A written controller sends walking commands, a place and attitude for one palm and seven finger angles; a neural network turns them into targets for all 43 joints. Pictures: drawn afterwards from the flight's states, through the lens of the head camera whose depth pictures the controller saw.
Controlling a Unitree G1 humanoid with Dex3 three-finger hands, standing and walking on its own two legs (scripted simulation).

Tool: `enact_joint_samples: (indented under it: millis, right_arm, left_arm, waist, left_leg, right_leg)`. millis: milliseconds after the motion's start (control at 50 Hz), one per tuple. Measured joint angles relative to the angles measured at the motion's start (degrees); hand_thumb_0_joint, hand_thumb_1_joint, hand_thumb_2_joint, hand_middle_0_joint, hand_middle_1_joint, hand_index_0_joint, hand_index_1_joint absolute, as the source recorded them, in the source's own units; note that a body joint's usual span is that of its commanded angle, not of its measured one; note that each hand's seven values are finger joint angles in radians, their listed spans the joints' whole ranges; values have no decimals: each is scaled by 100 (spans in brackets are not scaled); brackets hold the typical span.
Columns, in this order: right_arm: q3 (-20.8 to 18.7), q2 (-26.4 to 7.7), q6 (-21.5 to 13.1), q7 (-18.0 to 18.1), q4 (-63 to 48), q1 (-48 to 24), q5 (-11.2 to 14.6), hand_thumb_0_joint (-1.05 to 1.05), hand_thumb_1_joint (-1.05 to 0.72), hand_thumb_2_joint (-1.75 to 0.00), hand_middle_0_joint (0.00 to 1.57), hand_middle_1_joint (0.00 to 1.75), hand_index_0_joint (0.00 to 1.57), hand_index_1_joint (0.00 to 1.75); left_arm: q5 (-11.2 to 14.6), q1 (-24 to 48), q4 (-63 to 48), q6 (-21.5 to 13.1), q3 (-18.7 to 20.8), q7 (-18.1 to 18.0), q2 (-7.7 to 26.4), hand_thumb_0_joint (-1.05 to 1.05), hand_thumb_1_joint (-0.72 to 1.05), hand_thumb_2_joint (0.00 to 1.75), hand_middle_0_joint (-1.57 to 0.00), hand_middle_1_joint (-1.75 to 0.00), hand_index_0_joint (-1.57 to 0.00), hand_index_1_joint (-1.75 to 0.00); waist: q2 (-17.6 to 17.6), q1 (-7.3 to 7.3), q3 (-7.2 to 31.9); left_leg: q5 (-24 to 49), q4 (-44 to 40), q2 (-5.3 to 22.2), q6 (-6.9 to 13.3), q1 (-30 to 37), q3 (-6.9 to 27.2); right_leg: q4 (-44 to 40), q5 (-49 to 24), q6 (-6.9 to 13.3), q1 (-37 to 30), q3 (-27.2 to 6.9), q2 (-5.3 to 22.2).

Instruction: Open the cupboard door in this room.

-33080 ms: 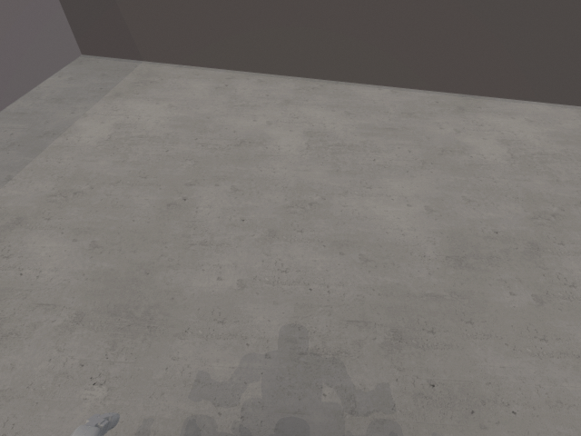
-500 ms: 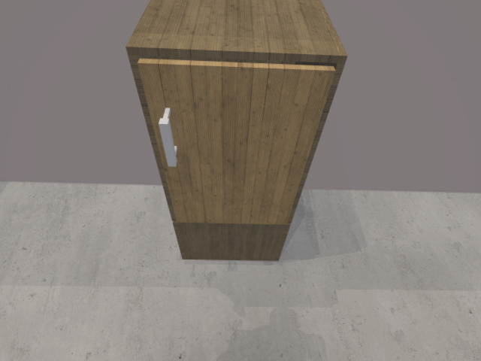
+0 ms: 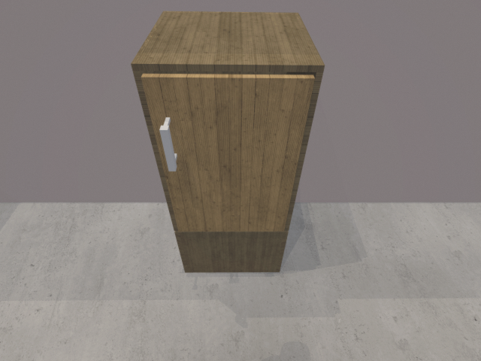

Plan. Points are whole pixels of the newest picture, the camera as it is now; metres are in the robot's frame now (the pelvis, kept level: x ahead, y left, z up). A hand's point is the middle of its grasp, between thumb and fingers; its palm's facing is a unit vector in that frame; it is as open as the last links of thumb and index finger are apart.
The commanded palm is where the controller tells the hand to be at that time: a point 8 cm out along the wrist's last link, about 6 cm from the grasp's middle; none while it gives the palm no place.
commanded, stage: look again from close up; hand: left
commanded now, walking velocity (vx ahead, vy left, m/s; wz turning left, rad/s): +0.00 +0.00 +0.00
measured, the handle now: (170, 144) +0.61 +0.22 +0.01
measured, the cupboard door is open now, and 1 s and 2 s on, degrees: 0 0 0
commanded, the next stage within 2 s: shuffle to correct the standing spot in 0.06 s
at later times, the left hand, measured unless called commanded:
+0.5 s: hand out of the picture -0.03 +0.15 -0.18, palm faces +0.09 -0.99 -0.14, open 7.4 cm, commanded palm none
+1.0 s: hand out of the picture +0.14 +0.18 -0.17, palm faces +0.06 -0.97 -0.23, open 7.3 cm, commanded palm none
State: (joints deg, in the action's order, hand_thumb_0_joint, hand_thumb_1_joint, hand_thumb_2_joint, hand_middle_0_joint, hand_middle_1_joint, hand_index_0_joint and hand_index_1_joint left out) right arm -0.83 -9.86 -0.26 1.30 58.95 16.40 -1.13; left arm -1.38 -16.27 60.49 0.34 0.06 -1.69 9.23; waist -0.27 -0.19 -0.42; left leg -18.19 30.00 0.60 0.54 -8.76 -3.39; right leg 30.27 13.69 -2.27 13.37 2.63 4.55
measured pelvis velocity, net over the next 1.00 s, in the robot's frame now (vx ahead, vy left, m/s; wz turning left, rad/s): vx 0.11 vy -0.01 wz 0.03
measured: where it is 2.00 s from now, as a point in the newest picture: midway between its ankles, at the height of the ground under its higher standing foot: outside the picture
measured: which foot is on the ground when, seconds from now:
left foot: down 0.00-1.00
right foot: down 0.00-0.70, up 0.72-1.00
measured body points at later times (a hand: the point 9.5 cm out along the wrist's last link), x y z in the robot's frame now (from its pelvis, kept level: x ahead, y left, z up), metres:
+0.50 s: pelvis +0.02 -0.01 -0.01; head +0.01 -0.01 +0.44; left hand -0.04 +0.20 -0.17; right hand -0.04 -0.23 -0.16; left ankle -0.02 +0.11 -0.73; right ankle +0.03 -0.14 -0.73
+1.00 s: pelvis +0.11 -0.01 +0.00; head +0.15 -0.01 +0.45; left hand +0.14 +0.23 -0.15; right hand +0.08 -0.21 -0.16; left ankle +0.04 +0.09 -0.73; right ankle +0.18 -0.13 -0.72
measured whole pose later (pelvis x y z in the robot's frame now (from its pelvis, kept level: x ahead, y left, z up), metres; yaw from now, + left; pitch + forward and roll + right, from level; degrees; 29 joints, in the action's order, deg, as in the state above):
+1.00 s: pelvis +0.11 -0.01 +0.00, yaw +2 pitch -1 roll +0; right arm -0.2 -5.0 -1.7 2.9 61.6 20.6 -1.3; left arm -1.6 -13.5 57.9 0.2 3.0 -1.3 10.4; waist 0.0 0.6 -5.3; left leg -21.2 28.3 1.2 0.9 -6.1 -5.5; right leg 35.0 10.3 0.6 22.2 5.3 2.6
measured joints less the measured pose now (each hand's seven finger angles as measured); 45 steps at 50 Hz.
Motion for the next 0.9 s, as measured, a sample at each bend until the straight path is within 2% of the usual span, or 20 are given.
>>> enact_joint_samples:
  millis: [220,360,500,540,580,640,660,700,720,780,820,860,900]
  right_arm:
    - [41,92,46,-35,204,378,-7,0,-91,-90,20,30,20,29]
    - [14,154,109,-65,337,681,-61,0,-91,-90,20,30,20,29]
    - [-15,230,-24,-34,376,825,-48,0,-91,-90,20,30,20,29]
    - [-15,251,-67,-27,387,838,-31,0,-91,-90,20,30,20,29]
    - [-12,257,-88,-28,388,808,-18,0,-91,-90,20,30,20,29]
    - [-21,267,-56,-55,374,636,-14,0,-91,-90,20,30,20,29]
    - [-21,270,-65,-66,351,554,-9,0,-91,-90,20,30,20,29]
    - [-10,265,-175,-81,250,414,-2,0,-91,-90,20,30,20,29]
    - [-17,267,-262,-65,211,353,-27,0,-91,-90,20,30,20,29]
    - [-24,264,-388,27,134,318,-81,1,-92,-90,20,30,20,29]
    - [13,298,-429,70,112,379,-85,1,-92,-90,20,30,20,29]
    - [72,351,-432,116,142,432,-82,1,-92,-90,20,30,20,29]
    - [128,408,-384,143,206,440,-75,0,-92,-90,20,30,20,29]
  left_arm:
    - [-1,-379,69,16,19,47,-65,1,91,90,-20,-30,-20,-30]
    - [-35,-642,92,22,120,98,-140,1,91,90,-20,-30,-20,-30]
    - [-46,-785,139,-54,208,160,-189,1,91,90,-20,-30,-20,-30]
    - [-49,-789,136,-123,215,161,-209,1,91,90,-20,-30,-20,-30]
    - [-39,-770,125,-216,214,147,-249,1,91,90,-20,-30,-20,-30]
    - [-43,-747,111,-320,227,101,-301,1,91,90,-20,-30,-20,-30]
    - [-51,-758,110,-329,228,84,-309,1,91,90,-20,-30,-20,-30]
    - [-46,-815,123,-289,223,70,-315,1,91,90,-20,-30,-20,-30]
    - [-29,-835,165,-232,224,75,-315,1,91,90,-20,-30,-20,-30]
    - [-51,-801,311,-38,228,95,-301,1,91,90,-20,-30,-20,-30]
    - [-54,-640,297,-8,235,100,-263,1,91,90,-20,-30,-20,-30]
    - [-29,-375,180,-20,229,89,-228,1,91,90,-20,-30,-20,-30]
    - [-65,-115,107,20,226,-6,-129,3,94,90,-20,-30,-20,-30]
  waist:
    - [64,-20,-16]
    - [52,-24,80]
    - [91,11,92]
    - [63,-2,88]
    - [-4,-23,83]
    - [2,-64,59]
    - [43,-84,43]
    - [130,-99,24]
    - [177,-95,33]
    - [240,-20,116]
    - [228,55,128]
    - [193,81,39]
    - [135,85,-110]
  left_leg:
    - [193,-92,59,-58,-178,73]
    - [-140,192,109,9,-316,163]
    - [-297,369,91,-44,-262,179]
    - [-410,467,103,-71,-237,201]
    - [-575,715,136,22,-324,234]
    - [-929,1420,106,142,-699,87]
    - [-956,1420,75,165,-767,10]
    - [-478,768,22,190,-659,-124]
    - [-257,737,9,207,-627,-185]
    - [-423,561,0,251,-340,-382]
    - [-364,208,-3,237,-121,-393]
    - [-197,-145,-4,200,64,-341]
    - [-92,-375,23,179,209,-286]
  right_leg:
    - [-155,-180,87,121,76,-65]
    - [171,488,225,242,63,-172]
    - [462,570,345,257,-57,-225]
    - [480,417,268,206,-58,-238]
    - [553,562,168,177,7,-257]
    - [508,698,157,55,134,-217]
    - [478,714,154,3,144,-190]
    - [589,831,158,-22,111,-148]
    - [896,980,216,78,66,-132]
    - [2370,1338,377,661,-27,-185]
    - [2868,1178,358,1022,63,-169]
    - [2670,943,301,1208,142,-137]
    - [1970,618,262,1198,190,-150]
